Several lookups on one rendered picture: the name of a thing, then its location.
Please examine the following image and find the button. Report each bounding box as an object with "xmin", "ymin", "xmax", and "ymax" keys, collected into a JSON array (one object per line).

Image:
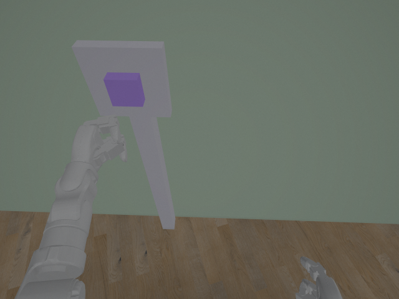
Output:
[{"xmin": 104, "ymin": 72, "xmax": 145, "ymax": 107}]

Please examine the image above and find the left robot forearm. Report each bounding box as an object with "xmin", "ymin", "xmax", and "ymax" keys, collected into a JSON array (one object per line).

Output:
[{"xmin": 15, "ymin": 161, "xmax": 99, "ymax": 299}]

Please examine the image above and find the left robot upper arm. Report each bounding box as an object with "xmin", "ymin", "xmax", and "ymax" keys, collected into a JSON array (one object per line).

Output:
[{"xmin": 17, "ymin": 278, "xmax": 85, "ymax": 299}]

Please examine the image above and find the robot left hand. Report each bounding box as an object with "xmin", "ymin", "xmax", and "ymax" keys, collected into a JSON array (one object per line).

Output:
[{"xmin": 71, "ymin": 115, "xmax": 127, "ymax": 172}]

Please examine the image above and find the panel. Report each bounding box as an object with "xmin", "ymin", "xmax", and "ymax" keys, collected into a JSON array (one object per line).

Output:
[{"xmin": 72, "ymin": 40, "xmax": 175, "ymax": 229}]

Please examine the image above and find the robot right hand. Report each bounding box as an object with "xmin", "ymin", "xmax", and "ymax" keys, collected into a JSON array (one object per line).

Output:
[{"xmin": 296, "ymin": 257, "xmax": 342, "ymax": 299}]

